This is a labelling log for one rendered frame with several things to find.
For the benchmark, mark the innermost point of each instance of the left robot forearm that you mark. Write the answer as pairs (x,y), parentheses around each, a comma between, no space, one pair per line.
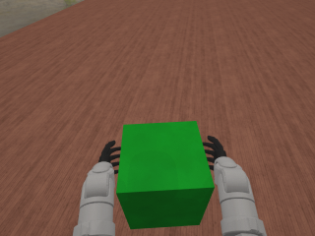
(97,202)

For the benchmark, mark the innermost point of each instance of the right robot hand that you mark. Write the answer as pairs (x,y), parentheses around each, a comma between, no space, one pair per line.
(216,152)

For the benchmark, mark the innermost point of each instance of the left robot hand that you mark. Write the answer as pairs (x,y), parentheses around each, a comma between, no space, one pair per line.
(107,157)

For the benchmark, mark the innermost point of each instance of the carton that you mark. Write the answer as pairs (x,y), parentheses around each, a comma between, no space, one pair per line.
(164,178)

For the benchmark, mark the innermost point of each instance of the right robot forearm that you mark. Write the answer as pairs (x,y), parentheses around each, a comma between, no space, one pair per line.
(238,210)

